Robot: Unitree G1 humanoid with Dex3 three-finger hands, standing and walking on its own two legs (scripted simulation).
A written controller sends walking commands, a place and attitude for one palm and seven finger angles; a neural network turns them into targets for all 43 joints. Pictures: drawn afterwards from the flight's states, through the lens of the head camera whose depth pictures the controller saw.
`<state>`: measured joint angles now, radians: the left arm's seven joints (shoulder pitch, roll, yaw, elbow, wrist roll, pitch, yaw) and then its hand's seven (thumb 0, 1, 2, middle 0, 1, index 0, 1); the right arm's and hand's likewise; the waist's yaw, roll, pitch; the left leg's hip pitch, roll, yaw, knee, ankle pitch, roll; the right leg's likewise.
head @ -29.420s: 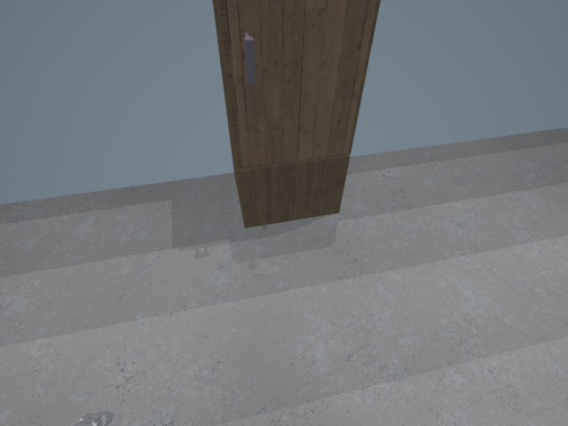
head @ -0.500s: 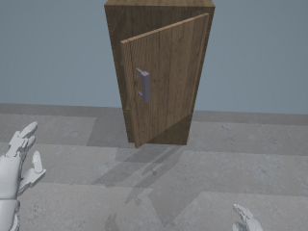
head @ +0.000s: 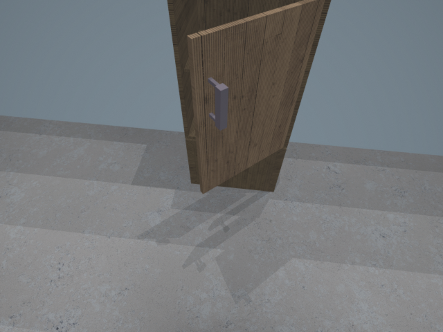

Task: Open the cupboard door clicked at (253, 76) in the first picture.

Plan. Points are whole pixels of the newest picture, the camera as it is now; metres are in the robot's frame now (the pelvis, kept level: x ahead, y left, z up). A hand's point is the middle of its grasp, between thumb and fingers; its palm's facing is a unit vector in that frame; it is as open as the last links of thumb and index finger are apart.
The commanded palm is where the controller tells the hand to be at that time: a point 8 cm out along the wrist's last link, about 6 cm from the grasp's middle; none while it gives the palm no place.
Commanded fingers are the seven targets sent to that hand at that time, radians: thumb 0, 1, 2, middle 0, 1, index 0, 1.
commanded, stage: let the arm hang, fingers relaxed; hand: left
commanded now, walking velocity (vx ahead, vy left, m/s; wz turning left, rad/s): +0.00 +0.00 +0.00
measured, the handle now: (216, 103) +0.63 +0.06 +0.04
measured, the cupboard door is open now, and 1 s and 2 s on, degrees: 42 42 42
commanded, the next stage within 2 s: look to check the result in 0.54 s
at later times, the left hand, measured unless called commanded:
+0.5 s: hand out of the picture +0.11 +0.21 -0.15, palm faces -0.02 -0.95 -0.30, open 7.4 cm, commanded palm none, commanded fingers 0.00 0.90 0.90 -0.20 -0.30 -0.20 -0.30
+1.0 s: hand out of the picture +0.09 +0.22 -0.15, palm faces -0.04 -0.95 -0.32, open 7.4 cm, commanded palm none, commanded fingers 0.00 0.90 0.90 -0.20 -0.30 -0.20 -0.30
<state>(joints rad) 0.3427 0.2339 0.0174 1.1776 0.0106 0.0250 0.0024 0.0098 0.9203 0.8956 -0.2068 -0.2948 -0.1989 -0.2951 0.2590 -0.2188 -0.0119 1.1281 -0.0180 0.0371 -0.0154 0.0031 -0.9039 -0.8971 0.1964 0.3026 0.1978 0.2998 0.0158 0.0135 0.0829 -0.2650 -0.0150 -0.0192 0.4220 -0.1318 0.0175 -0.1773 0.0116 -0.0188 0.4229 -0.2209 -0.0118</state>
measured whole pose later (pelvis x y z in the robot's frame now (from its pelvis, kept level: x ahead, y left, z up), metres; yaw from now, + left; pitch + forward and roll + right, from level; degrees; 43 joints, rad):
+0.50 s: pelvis +0.02 -0.01 +0.00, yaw -1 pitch -2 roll +0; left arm 0.09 0.27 0.02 1.10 0.01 -0.02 0.00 0.00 0.90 0.90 -0.21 -0.29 -0.20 -0.30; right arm 0.14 -0.28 -0.02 1.13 -0.02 0.01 0.00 0.00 -0.90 -0.90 0.20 0.30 0.20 0.30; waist -0.02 0.03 0.05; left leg -0.20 -0.01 -0.01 0.37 -0.13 0.01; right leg -0.13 0.02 0.00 0.39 -0.22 -0.02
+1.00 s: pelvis +0.04 -0.01 +0.01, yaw -1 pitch -1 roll +0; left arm 0.12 0.30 0.01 1.15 0.01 -0.01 0.00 0.01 0.90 0.90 -0.21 -0.29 -0.20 -0.30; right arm 0.10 -0.30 0.00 1.13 -0.02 0.01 -0.01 0.00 -0.90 -0.90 0.20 0.30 0.20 0.30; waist 0.00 0.02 0.08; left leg -0.16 0.00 0.00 0.31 -0.13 0.00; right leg -0.08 0.02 0.00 0.32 -0.22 -0.02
